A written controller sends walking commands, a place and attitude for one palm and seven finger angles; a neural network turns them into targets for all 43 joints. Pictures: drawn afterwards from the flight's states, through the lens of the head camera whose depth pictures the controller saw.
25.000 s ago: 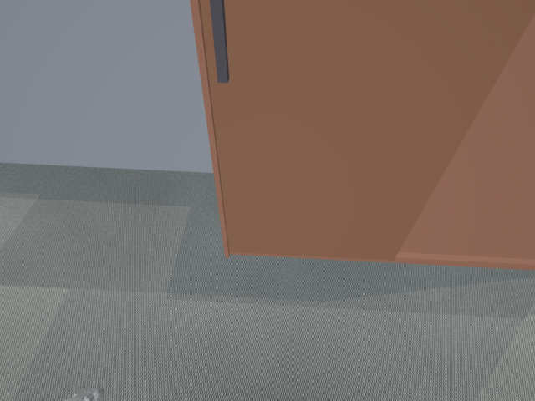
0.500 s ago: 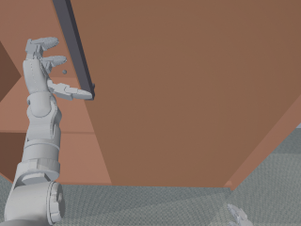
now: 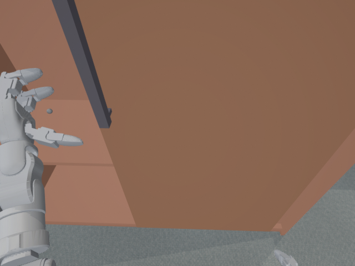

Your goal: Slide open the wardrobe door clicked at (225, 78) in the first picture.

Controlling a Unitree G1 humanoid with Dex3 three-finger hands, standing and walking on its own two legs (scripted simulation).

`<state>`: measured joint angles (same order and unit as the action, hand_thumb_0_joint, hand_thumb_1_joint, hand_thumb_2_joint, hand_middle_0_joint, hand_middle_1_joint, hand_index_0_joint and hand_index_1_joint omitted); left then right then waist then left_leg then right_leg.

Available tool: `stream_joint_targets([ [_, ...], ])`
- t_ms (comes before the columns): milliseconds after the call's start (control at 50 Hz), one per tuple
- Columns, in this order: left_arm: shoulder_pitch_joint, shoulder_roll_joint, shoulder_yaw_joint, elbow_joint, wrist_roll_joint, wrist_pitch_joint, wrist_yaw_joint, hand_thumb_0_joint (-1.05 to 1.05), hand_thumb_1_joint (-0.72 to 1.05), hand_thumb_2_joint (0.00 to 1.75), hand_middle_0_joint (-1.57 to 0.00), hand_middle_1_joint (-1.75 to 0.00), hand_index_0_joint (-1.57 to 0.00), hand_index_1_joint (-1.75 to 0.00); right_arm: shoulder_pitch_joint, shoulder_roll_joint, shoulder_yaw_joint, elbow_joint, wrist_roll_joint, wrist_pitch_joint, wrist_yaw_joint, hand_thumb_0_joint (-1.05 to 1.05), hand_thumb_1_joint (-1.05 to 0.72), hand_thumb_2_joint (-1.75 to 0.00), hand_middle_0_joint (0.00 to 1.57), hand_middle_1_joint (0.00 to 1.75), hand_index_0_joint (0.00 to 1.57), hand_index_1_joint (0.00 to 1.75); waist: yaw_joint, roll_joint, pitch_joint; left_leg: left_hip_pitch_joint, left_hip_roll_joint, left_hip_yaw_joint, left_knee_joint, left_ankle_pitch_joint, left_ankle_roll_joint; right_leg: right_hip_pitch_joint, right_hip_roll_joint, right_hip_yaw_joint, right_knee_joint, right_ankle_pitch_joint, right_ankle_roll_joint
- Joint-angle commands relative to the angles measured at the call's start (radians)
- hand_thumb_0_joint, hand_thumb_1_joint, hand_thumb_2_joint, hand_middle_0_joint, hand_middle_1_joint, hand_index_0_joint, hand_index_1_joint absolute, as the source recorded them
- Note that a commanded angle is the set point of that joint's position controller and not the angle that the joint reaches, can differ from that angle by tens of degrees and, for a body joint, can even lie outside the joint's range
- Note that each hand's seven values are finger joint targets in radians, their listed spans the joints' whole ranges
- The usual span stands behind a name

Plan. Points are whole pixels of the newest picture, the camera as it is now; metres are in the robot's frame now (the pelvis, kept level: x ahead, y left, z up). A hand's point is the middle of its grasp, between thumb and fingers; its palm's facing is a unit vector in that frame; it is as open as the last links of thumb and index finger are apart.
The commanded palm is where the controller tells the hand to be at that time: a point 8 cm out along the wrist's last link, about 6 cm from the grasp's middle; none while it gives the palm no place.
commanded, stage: slip the hand off the handle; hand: left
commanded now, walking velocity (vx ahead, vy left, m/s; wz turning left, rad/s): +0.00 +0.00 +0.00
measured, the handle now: (89, 64) +0.44 +0.23 +0.26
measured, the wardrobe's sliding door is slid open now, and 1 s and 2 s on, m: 0.62 0.62 0.62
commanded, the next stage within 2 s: draw the hand back to the body in 0.40 s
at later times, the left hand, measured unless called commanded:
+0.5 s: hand (20, 149) +0.23 +0.27 +0.22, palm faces +0.42 -0.91 -0.03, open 14.7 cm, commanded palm +0.21 +0.30 +0.20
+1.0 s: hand (18, 179) +0.20 +0.27 +0.19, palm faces +0.15 -0.99 -0.05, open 14.7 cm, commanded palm +0.16 +0.31 +0.19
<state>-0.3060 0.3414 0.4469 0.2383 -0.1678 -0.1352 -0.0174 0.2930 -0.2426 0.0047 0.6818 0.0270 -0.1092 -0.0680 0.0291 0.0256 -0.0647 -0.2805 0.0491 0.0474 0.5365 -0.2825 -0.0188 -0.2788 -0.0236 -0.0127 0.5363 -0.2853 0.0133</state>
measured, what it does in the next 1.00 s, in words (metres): stands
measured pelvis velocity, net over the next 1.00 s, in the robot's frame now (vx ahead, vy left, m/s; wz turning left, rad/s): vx -0.03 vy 0.00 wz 0.05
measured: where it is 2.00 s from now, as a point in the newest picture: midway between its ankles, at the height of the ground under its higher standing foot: outside the picture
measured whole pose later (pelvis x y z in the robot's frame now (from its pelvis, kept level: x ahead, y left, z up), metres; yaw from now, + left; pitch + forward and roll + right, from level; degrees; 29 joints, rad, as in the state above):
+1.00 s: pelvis -0.03 +0.00 +0.00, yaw +3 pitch -6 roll +0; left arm 0.01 0.40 0.43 -0.08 -0.35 0.26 -0.38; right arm 0.22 -0.27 0.08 0.62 0.07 -0.24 -0.12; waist 0.09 0.05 -0.04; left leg -0.16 0.04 0.00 0.50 -0.23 -0.02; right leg -0.13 -0.03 -0.06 0.49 -0.25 0.01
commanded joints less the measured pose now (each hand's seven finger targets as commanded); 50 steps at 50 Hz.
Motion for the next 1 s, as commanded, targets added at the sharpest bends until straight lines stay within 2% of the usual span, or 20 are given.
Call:
stream_joint_targets([
  [0,-0.303,0.242,0.031,-0.322,-0.017,-0.040,-0.009,0.00,-0.55,0.20,-0.25,-1.15,-0.25,-1.15,-0.135,-0.127,-0.035,-0.163,0.004,-0.063,-0.017,0.00,-0.90,-0.90,0.20,0.30,0.20,0.30,0.019,0.029,-0.199,0.104,-0.039,-0.001,-0.047,0.297,0.049,0.080,0.030,-0.035,-0.045,0.321,-0.026],
  [60,-0.319,0.201,-0.019,-0.334,-0.025,-0.020,-0.024,0.00,-0.55,0.20,-0.25,-1.15,-0.25,-1.15,-0.151,-0.120,-0.026,-0.156,0.007,-0.077,-0.032,0.00,-0.90,-0.90,0.20,0.30,0.20,0.30,0.003,0.038,-0.148,0.108,-0.045,-0.014,-0.056,0.208,0.047,0.036,0.031,-0.035,-0.068,0.225,-0.027],
  [100,-0.288,0.220,0.003,-0.333,-0.033,-0.015,-0.030,0.00,-0.55,0.20,-0.25,-1.15,-0.25,-1.15,-0.156,-0.124,-0.023,-0.152,0.006,-0.083,-0.040,0.00,-0.90,-0.90,0.20,0.30,0.20,0.30,0.007,-0.001,-0.149,0.104,-0.047,-0.016,-0.058,0.189,0.051,0.044,0.028,-0.033,-0.075,0.211,-0.024],
  [220,-0.220,0.220,0.019,-0.376,-0.058,-0.012,-0.047,0.00,-0.55,0.20,-0.25,-1.15,-0.25,-1.15,-0.193,-0.111,-0.008,-0.163,0.006,-0.102,-0.048,0.00,-0.90,-0.90,0.20,0.30,0.20,0.30,0.029,0.013,-0.133,0.094,-0.053,-0.021,-0.066,0.143,0.047,0.057,0.022,-0.030,-0.087,0.156,-0.024],
  [260,-0.203,0.201,0.002,-0.411,-0.056,-0.013,-0.047,0.00,-0.55,0.20,-0.25,-1.15,-0.25,-1.15,-0.202,-0.106,-0.004,-0.167,0.005,-0.112,-0.047,0.00,-0.90,-0.90,0.20,0.30,0.20,0.30,0.031,0.055,-0.128,0.103,-0.056,-0.023,-0.066,0.148,0.045,0.054,0.023,-0.032,-0.083,0.160,-0.027],
  [380,-0.042,0.198,0.033,-0.484,-0.071,0.000,-0.043,0.00,-0.55,0.20,-0.25,-1.15,-0.25,-1.15,-0.216,-0.106,0.002,-0.175,-0.001,-0.130,-0.040,0.00,-0.90,-0.90,0.20,0.30,0.20,0.30,0.056,0.012,-0.112,0.094,-0.051,-0.021,-0.074,0.156,0.044,0.083,0.023,-0.037,-0.087,0.167,-0.025],
  [400,-0.076,0.178,0.009,-0.502,-0.077,0.003,-0.045,0.00,-0.55,0.20,-0.25,-1.15,-0.25,-1.15,-0.222,-0.103,0.007,-0.176,0.002,-0.133,-0.041,0.00,-0.90,-0.90,0.20,0.30,0.20,0.30,0.042,0.008,-0.097,0.092,-0.054,-0.023,-0.077,0.141,0.045,0.067,0.021,-0.038,-0.094,0.152,-0.022],
  [440,-0.098,0.185,0.015,-0.507,-0.079,0.008,-0.040,0.00,-0.55,0.20,-0.25,-1.15,-0.25,-1.15,-0.227,-0.101,0.008,-0.168,0.001,-0.141,-0.048,0.00,-0.90,-0.90,0.20,0.30,0.20,0.30,0.040,0.036,-0.068,0.086,-0.055,-0.027,-0.086,0.101,0.041,0.052,0.021,-0.032,-0.109,0.097,-0.024],
  [480,-0.128,0.190,0.008,-0.504,-0.073,0.010,-0.034,0.00,-0.55,0.20,-0.25,-1.15,-0.25,-1.15,-0.227,-0.105,0.008,-0.160,0.000,-0.148,-0.055,0.00,-0.90,-0.90,0.20,0.30,0.20,0.30,0.031,-0.004,-0.063,0.092,-0.052,-0.029,-0.088,0.076,0.044,0.041,0.021,-0.029,-0.122,0.057,-0.021],
  [500,-0.137,0.177,-0.004,-0.510,-0.071,0.009,-0.034,0.00,-0.55,0.20,-0.25,-1.15,-0.25,-1.15,-0.231,-0.104,0.008,-0.160,0.000,-0.154,-0.058,0.00,-0.90,-0.90,0.20,0.30,0.20,0.30,0.030,0.019,-0.072,0.093,-0.056,-0.028,-0.089,0.072,0.045,0.041,0.017,-0.028,-0.123,0.050,-0.021],
  [520,-0.066,0.195,-0.060,-0.427,-0.078,0.080,-0.122,0.00,-0.55,0.20,-0.25,-1.15,-0.25,-1.15,-0.223,-0.124,0.014,-0.154,0.013,-0.154,-0.066,0.00,-0.90,-0.90,0.20,0.30,0.20,0.30,0.019,0.053,-0.082,0.118,-0.050,-0.030,-0.105,0.065,0.050,0.072,0.018,-0.028,-0.123,0.074,-0.027],
  [540,-0.105,0.217,-0.039,-0.485,-0.102,0.113,-0.166,0.00,-0.55,0.20,-0.25,-1.15,-0.25,-1.15,-0.230,-0.117,0.019,-0.175,0.024,-0.156,-0.074,0.00,-0.90,-0.90,0.20,0.30,0.20,0.30,0.034,0.059,-0.100,0.122,-0.055,-0.037,-0.114,0.072,0.052,0.094,0.015,-0.029,-0.128,0.090,-0.028],
  [620,-0.108,0.328,0.044,-0.451,-0.152,0.241,-0.292,0.00,-0.55,0.20,-0.25,-1.15,-0.25,-1.15,-0.260,-0.131,0.035,-0.190,0.036,-0.167,-0.096,0.00,-0.90,-0.90,0.20,0.30,0.20,0.30,0.047,0.033,-0.079,0.130,-0.054,-0.047,-0.123,0.086,0.058,0.117,0.016,-0.030,-0.146,0.095,-0.024],
  [680,-0.064,0.383,0.102,-0.438,-0.204,0.321,-0.386,0.00,-0.55,0.20,-0.25,-1.15,-0.25,-1.15,-0.272,-0.136,0.044,-0.215,0.042,-0.177,-0.085,0.00,-0.90,-0.90,0.20,0.30,0.20,0.30,0.066,0.047,-0.096,0.154,-0.062,-0.054,-0.124,0.125,0.055,0.143,0.024,-0.034,-0.147,0.138,-0.026],
  [700,-0.065,0.360,0.092,-0.459,-0.217,0.324,-0.397,0.00,-0.55,0.20,-0.25,-1.15,-0.25,-1.15,-0.269,-0.127,0.048,-0.226,0.045,-0.181,-0.078,0.00,-0.90,-0.90,0.20,0.30,0.20,0.30,0.063,0.042,-0.086,0.151,-0.065,-0.057,-0.124,0.127,0.054,0.132,0.024,-0.038,-0.146,0.139,-0.025],
  [780,0.022,0.322,0.106,-0.474,-0.234,0.306,-0.377,0.00,-0.55,0.20,-0.25,-1.15,-0.25,-1.15,-0.252,-0.127,0.039,-0.235,0.041,-0.195,-0.048,0.00,-0.90,-0.90,0.20,0.30,0.20,0.30,0.068,0.027,-0.065,0.155,-0.060,-0.052,-0.122,0.129,0.047,0.110,0.034,-0.041,-0.152,0.125,-0.025],
  [840,0.022,0.273,0.051,-0.454,-0.220,0.326,-0.366,0.00,-0.55,0.20,-0.25,-1.15,-0.25,-1.15,-0.241,-0.136,0.033,-0.234,0.047,-0.193,-0.044,0.00,-0.90,-0.90,0.20,0.30,0.20,0.30,0.049,0.018,-0.002,0.132,-0.057,-0.055,-0.135,0.056,0.047,0.059,0.033,-0.044,-0.165,0.038,-0.020],
  [880,0.029,0.278,0.046,-0.471,-0.206,0.335,-0.360,0.00,-0.55,0.20,-0.25,-1.15,-0.25,-1.15,-0.244,-0.138,0.030,-0.237,0.047,-0.192,-0.047,0.00,-0.90,-0.90,0.20,0.30,0.20,0.30,0.051,0.013,0.009,0.132,-0.056,-0.051,-0.133,0.039,0.050,0.054,0.034,-0.038,-0.173,0.012,-0.018],
  [940,0.001,0.306,0.064,-0.573,-0.192,0.327,-0.351,0.00,-0.48,0.24,-0.25,-1.11,-0.25,-1.11,-0.249,-0.135,0.031,-0.248,0.043,-0.197,-0.053,0.00,-0.90,-0.90,0.20,0.30,0.20,0.30,0.052,0.087,-0.048,0.159,-0.060,-0.055,-0.134,0.056,0.049,0.082,0.031,-0.040,-0.158,0.025,-0.024],
  [980,0.032,0.326,0.091,-0.604,-0.197,0.308,-0.345,0.00,-0.41,0.27,-0.25,-1.07,-0.25,-1.07,-0.248,-0.131,0.034,-0.243,0.037,-0.204,-0.055,0.00,-0.90,-0.90,0.20,0.30,0.20,0.30,0.056,0.045,-0.059,0.167,-0.055,-0.059,-0.130,0.078,0.050,0.096,0.036,-0.044,-0.158,0.043,-0.024],
])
